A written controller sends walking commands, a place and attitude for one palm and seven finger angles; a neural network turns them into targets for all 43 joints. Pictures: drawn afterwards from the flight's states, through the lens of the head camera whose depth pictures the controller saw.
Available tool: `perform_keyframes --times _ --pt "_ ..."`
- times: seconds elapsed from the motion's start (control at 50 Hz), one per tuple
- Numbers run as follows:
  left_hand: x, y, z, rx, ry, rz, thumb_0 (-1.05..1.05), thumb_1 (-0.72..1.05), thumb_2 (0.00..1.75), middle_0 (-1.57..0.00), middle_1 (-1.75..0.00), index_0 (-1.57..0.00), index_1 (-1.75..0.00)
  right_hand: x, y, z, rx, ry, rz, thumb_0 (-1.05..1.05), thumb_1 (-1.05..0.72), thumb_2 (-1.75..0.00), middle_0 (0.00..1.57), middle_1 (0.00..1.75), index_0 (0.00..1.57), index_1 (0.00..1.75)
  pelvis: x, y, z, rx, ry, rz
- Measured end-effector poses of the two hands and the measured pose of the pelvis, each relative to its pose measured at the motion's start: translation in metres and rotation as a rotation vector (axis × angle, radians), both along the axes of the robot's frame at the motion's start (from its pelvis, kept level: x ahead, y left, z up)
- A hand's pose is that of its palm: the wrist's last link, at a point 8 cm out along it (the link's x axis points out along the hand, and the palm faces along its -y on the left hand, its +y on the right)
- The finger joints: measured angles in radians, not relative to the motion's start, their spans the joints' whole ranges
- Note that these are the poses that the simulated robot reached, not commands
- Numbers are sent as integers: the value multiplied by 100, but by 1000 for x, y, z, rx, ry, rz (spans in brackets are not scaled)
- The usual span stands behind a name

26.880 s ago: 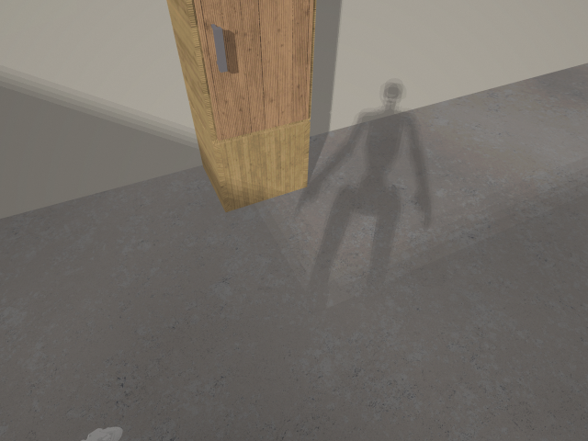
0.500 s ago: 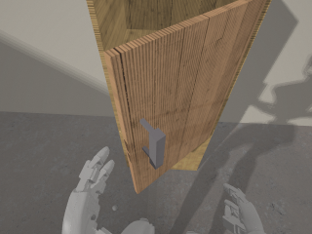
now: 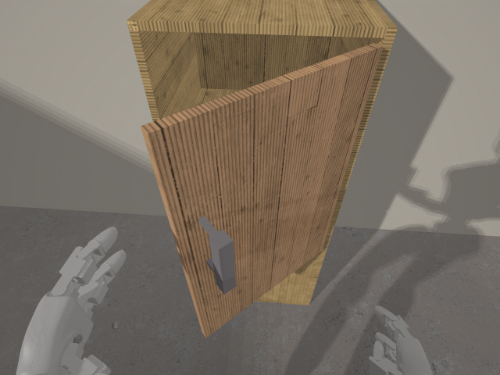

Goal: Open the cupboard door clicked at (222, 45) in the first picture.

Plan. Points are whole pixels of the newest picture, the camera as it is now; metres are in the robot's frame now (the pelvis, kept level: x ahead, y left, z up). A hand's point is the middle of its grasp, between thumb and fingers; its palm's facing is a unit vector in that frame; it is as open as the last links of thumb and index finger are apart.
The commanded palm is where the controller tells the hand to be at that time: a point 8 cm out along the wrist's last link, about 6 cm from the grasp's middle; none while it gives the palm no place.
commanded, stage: draw the hand back to the body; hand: left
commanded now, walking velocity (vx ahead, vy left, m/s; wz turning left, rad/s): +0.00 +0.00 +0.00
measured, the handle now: (216, 254) +0.29 +0.08 +0.07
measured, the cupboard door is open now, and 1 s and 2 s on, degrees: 42 42 42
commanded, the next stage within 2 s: step back with the hand held close in 1.08 s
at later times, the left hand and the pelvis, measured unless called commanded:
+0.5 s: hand (53, 261) +0.20 +0.25 +0.17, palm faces +0.34 -0.85 -0.40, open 11.5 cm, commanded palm +0.16 +0.29 +0.20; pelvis +0.03 +0.01 +0.04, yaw -1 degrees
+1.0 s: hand (16, 246) +0.21 +0.28 +0.20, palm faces +0.40 -0.84 -0.37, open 7.5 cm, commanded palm +0.16 +0.32 +0.23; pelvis +0.02 +0.02 +0.05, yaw -1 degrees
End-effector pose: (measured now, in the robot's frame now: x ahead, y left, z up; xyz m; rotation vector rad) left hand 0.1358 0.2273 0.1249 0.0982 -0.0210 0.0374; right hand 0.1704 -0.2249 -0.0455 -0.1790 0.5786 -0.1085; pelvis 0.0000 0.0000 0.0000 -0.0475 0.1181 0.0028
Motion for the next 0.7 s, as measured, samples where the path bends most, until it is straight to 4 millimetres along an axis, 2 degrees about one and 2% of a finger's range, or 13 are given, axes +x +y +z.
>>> perform_keyframes --times 0.1,0.26,0.5,0.7 --pt "2 9 17 140 21 107 -2 -39 35 -16 -30 -16 -30 7 -5 6 -11 3 -21 1 -91 -89 20 30 20 30 2 -4 10 4 -20 -4" --pt "6 29 26 242 106 250 -1 -15 45 -17 -30 -17 -30 9 2 12 -24 74 -20 1 -91 -89 20 30 20 30 10 -3 29 9 -56 -6" --pt "30 60 69 324 -7 316 -1 25 62 -18 -30 -18 -30 30 26 16 1 83 17 1 -91 -89 20 30 20 30 29 13 43 29 -103 -17" --pt "42 86 97 350 -102 365 0 60 77 -20 -30 -20 -30 43 35 29 -11 67 51 1 -91 -89 20 30 21 30 32 21 50 29 -126 -21"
